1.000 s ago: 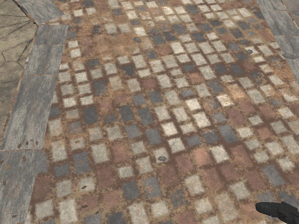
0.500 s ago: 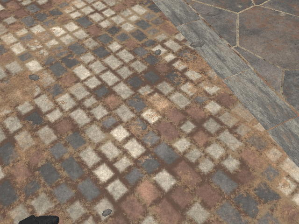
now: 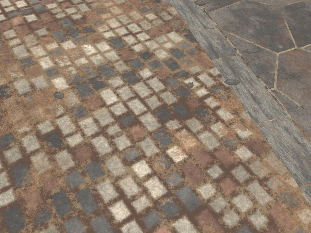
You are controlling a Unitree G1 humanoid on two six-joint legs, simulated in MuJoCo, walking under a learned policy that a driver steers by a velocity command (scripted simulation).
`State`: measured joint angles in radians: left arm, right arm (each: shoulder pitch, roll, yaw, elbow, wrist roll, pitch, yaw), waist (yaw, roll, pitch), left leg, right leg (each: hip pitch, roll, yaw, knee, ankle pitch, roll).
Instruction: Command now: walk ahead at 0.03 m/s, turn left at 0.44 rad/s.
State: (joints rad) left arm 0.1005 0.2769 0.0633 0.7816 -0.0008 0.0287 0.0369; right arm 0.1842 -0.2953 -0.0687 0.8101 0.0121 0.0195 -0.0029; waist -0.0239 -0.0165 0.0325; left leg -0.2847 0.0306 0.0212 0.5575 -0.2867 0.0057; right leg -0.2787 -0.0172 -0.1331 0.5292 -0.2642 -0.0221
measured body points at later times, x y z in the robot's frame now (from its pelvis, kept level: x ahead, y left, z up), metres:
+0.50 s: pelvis +0.03 -0.02 +0.00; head +0.07 -0.02 +0.45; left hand +0.09 +0.30 -0.09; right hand +0.27 -0.26 -0.10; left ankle -0.03 +0.10 -0.69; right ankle +0.08 -0.13 -0.73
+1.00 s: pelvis +0.01 +0.02 +0.01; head +0.03 +0.05 +0.46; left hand -0.02 +0.32 -0.12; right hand +0.27 -0.14 -0.09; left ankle -0.03 +0.11 -0.73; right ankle +0.06 -0.13 -0.70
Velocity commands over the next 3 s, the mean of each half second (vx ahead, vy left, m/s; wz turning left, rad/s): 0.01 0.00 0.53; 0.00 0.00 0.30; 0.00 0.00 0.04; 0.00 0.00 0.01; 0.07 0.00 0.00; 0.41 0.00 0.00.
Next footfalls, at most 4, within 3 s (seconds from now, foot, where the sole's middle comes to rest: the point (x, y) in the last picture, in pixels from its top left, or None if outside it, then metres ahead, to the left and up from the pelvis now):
0.42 right None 0.11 -0.12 -0.77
0.82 left None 0.00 0.13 -0.77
1.12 right None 0.10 -0.10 -0.77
3.00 right None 0.45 0.08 -0.77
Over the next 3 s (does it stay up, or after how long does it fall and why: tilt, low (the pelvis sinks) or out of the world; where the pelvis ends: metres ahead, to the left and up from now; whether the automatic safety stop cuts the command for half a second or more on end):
stays up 0.25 0.09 -0.02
